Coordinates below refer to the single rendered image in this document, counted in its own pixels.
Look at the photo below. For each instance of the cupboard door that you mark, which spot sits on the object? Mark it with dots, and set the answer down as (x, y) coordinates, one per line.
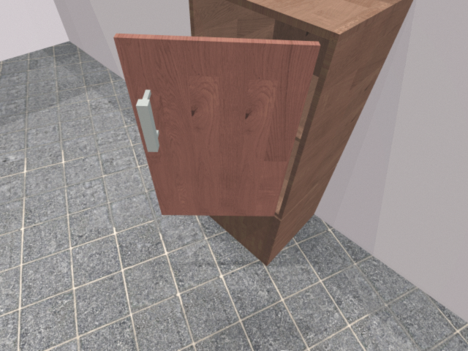
(227, 111)

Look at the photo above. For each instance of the handle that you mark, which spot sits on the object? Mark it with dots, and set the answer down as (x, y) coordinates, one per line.
(147, 122)

